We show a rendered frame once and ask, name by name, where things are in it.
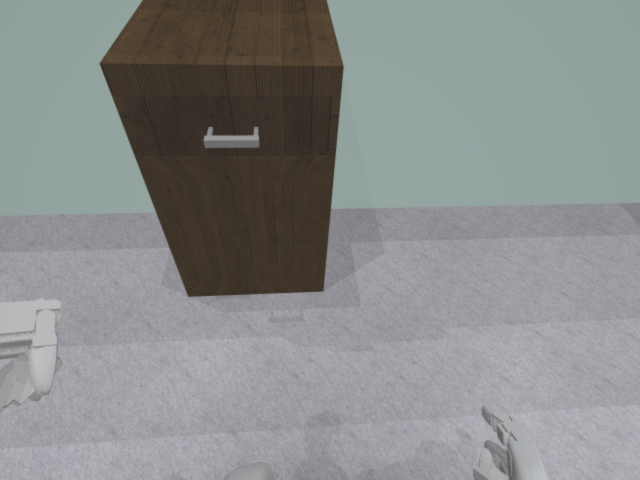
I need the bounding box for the left robot hand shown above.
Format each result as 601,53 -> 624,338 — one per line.
0,298 -> 63,413

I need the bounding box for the handle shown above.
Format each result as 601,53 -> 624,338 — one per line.
203,127 -> 259,148

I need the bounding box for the drawer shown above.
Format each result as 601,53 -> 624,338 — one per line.
124,95 -> 330,157

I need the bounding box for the right robot hand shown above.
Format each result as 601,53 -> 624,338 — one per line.
473,405 -> 550,480

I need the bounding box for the cabinet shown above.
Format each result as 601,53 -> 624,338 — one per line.
99,0 -> 344,297

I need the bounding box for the left robot shin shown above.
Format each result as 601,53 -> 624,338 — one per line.
250,460 -> 271,469

